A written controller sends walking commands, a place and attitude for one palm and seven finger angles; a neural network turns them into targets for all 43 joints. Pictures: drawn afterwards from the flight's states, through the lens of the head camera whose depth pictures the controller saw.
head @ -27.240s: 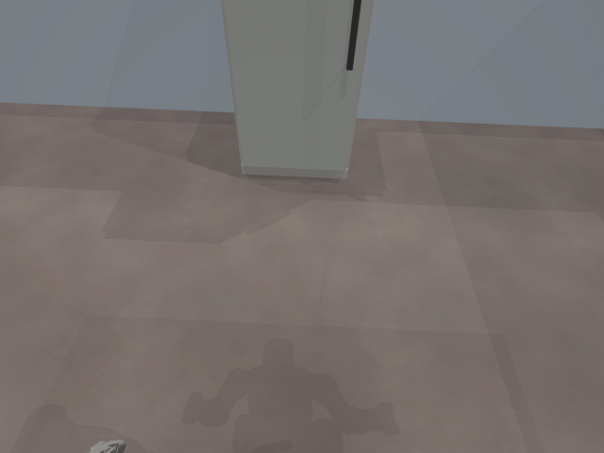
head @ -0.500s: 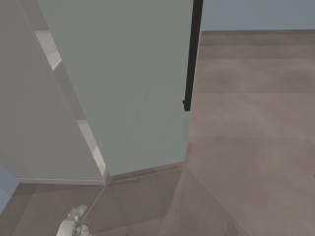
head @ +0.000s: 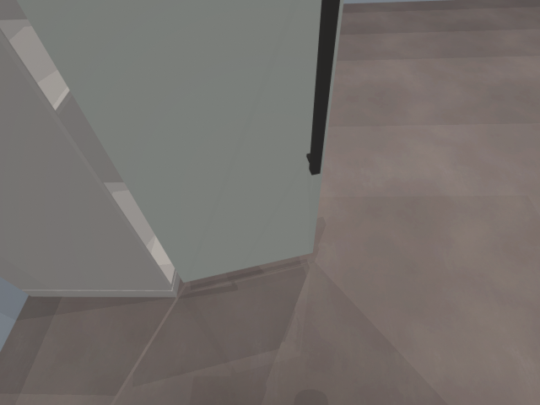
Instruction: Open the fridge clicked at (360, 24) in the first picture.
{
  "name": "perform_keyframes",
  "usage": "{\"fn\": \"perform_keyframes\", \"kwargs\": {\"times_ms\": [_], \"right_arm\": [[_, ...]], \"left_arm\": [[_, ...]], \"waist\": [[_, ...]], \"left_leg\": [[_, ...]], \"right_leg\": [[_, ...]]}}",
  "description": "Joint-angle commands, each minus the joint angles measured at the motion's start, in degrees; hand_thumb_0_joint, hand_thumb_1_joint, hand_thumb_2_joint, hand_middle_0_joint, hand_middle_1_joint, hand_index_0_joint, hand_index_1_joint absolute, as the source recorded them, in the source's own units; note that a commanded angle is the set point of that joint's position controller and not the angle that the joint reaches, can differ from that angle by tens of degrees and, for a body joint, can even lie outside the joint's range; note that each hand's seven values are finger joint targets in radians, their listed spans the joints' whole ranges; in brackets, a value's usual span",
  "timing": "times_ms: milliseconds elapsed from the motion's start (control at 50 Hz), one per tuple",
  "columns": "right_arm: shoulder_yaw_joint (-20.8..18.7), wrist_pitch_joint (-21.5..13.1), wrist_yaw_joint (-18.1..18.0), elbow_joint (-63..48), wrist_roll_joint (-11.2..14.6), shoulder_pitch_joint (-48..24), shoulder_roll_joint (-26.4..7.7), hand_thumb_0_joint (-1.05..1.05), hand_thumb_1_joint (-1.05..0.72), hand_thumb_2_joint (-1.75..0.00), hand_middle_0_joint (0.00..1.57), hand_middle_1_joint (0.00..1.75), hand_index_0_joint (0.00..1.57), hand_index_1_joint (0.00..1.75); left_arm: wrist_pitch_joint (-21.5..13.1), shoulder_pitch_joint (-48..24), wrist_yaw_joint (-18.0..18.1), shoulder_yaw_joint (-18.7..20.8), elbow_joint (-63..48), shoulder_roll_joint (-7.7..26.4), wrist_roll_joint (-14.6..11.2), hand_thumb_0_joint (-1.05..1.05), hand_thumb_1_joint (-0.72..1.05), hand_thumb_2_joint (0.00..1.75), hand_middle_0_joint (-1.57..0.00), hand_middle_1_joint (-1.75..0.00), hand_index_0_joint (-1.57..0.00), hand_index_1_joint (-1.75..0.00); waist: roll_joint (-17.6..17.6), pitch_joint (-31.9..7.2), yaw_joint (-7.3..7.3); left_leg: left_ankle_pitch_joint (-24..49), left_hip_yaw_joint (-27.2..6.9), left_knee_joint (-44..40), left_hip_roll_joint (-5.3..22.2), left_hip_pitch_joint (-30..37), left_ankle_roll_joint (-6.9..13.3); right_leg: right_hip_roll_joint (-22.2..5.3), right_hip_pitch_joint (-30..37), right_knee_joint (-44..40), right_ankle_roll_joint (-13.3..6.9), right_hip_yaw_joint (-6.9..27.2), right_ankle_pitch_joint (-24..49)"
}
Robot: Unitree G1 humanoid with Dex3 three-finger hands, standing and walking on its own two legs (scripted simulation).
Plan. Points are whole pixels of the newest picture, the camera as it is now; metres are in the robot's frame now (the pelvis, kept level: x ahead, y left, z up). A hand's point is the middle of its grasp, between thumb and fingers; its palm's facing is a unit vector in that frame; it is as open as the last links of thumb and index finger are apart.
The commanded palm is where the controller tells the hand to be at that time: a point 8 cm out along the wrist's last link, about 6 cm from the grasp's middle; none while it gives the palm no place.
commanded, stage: let the arm hang, fingers relaxed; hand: right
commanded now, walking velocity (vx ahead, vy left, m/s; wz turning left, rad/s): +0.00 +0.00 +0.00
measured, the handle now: (319, 80) +0.69 -0.05 +0.10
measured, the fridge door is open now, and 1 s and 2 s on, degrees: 76 76 76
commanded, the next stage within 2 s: look to check the result in 0.62 s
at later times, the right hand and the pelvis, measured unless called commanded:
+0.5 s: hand out of the picture +0.04 -0.17 -0.18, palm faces -0.01 +0.99 -0.17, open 7.3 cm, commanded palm none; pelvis +0.03 -0.01 +0.00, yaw +1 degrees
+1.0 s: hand out of the picture +0.03 -0.16 -0.17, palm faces -0.01 +0.99 -0.17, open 7.4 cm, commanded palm none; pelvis +0.03 +0.00 +0.01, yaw +2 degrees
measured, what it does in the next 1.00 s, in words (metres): stands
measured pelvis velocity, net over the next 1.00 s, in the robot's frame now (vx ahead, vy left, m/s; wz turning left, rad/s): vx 0.03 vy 0.00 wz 0.03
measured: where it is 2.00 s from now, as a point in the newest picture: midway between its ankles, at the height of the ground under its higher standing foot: outside the picture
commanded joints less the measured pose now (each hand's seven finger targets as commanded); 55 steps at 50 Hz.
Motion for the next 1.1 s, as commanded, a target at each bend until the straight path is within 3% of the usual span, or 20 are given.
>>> {"fn": "perform_keyframes", "kwargs": {"times_ms": [0,240,360,420,600,780,820,880,1080], "right_arm": [[0.2,-1.9,-0.2,0.4,0.4,1.2,-2.9,0.0,-0.9,-0.9,0.2,0.3,0.2,0.3],[0.9,-2.0,-1.0,6.0,0.0,2.4,-1.1,0.0,-0.9,-0.9,0.2,0.3,0.2,0.3],[0.8,-2.0,-1.1,6.8,0.0,1.9,-0.1,0.0,-0.9,-0.9,0.2,0.3,0.2,0.3],[0.7,-2.1,-1.1,6.9,0.1,1.8,-0.1,0.0,-0.9,-0.9,0.2,0.3,0.2,0.3],[0.6,-2.2,-1.1,6.8,0.2,1.9,-0.1,0.0,-0.9,-0.9,0.2,0.3,0.2,0.3],[0.5,-2.2,-1.3,7.0,0.2,2.0,0.2,0.0,-0.9,-0.9,0.2,0.3,0.2,0.3],[0.4,-2.2,-1.2,7.0,0.3,2.3,0.3,0.0,-0.9,-0.9,0.2,0.3,0.2,0.3],[0.4,-2.4,-1.3,7.0,0.3,2.3,0.3,0.0,-0.9,-0.9,0.2,0.3,0.2,0.3],[0.4,-2.4,-1.3,7.1,0.2,2.1,0.3,0.0,-0.9,-0.9,0.2,0.3,0.2,0.3]], "left_arm": [[-2.6,0.2,0.8,1.3,-2.3,6.7,-0.3,0.0,0.9,0.9,-0.2,-0.3,-0.2,-0.3],[-2.4,-0.6,0.8,1.2,2.1,5.3,-0.5,0.0,0.9,0.9,-0.2,-0.3,-0.2,-0.3],[-2.4,-1.4,0.9,1.0,2.9,4.8,-0.3,0.0,0.9,0.9,-0.2,-0.3,-0.2,-0.3],[-2.6,-1.6,1.0,0.8,3.0,5.0,-0.3,0.0,0.9,0.9,-0.2,-0.3,-0.2,-0.3],[-2.5,-1.2,1.1,1.0,3.3,5.1,-0.3,0.0,0.9,0.9,-0.2,-0.3,-0.2,-0.3],[-2.3,-0.8,1.2,1.0,3.9,4.5,-0.3,0.0,0.9,0.9,-0.2,-0.3,-0.2,-0.3],[-2.5,-0.6,1.2,1.1,4.0,4.6,-0.3,0.0,0.9,0.9,-0.2,-0.3,-0.2,-0.3],[-2.4,-0.4,1.3,1.1,4.0,4.3,-0.4,0.0,0.9,0.9,-0.2,-0.3,-0.2,-0.3],[-2.2,-0.7,1.2,1.3,4.1,4.2,-0.3,0.0,0.9,0.9,-0.2,-0.3,-0.2,-0.3]], "waist": [[-3.7,-5.3,-0.65],[-0.8,-0.4,-0.44],[-2.7,1.0,-0.25],[-3.5,0.4,-0.32],[-1.4,-0.3,-0.23],[-1.6,0.5,-0.22],[-2.8,-0.8,-0.27],[-1.2,-0.6,-0.2],[-2.3,0.7,-0.03]], "left_leg": [[7.3,-1.6,-3.6,3.5,4.5,3.5],[6.2,-1.9,-5.1,3.9,1.9,2.9],[6.6,-2.2,-5.2,3.9,1.9,2.8],[7.5,-2.2,-5.1,3.8,2.7,2.8],[9.1,-2.2,-5.6,4.1,3.2,2.8],[8.0,-2.5,-6.0,3.8,3.1,2.9],[8.3,-2.6,-5.9,3.8,3.6,3.0],[9.0,-2.7,-6.1,3.8,3.7,3.0],[7.8,-2.9,-6.7,3.8,2.8,3.2]], "right_leg": [[-6.0,3.3,-8.5,-1.8,4.6,9.6],[-5.4,5.6,-9.9,-1.8,3.5,8.5],[-5.3,5.5,-10.4,-1.5,2.8,9.1],[-5.3,5.9,-10.5,-1.4,2.9,10.2],[-5.4,7.4,-9.9,-1.4,2.6,11.8],[-5.4,6.9,-10.2,-1.2,2.4,10.2],[-5.5,7.8,-10.1,-1.3,2.4,10.9],[-5.5,7.6,-9.9,-1.1,2.3,11.0],[-5.5,7.3,-10.2,-0.9,2.0,9.2]]}}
